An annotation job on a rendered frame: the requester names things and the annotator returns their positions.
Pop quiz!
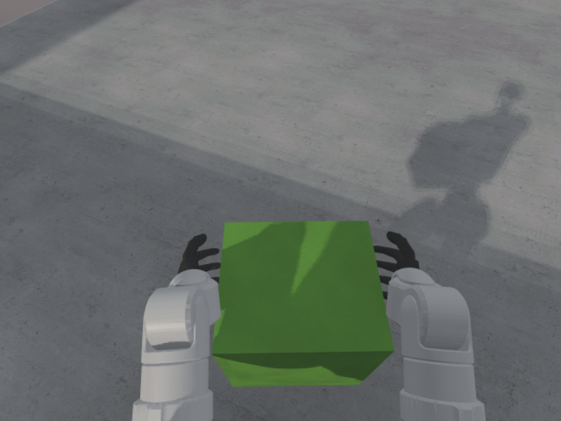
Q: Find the carton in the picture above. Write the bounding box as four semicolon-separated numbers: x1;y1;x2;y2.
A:
212;221;394;387

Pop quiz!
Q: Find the right robot forearm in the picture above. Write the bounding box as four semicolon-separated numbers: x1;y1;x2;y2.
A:
386;268;486;421

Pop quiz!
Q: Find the left robot forearm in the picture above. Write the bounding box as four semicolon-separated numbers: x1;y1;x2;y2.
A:
132;269;221;421

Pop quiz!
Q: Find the robot right hand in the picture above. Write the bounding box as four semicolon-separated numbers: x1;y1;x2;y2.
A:
373;232;420;299

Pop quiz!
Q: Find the robot left hand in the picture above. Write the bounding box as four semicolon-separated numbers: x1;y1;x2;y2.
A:
178;234;221;283

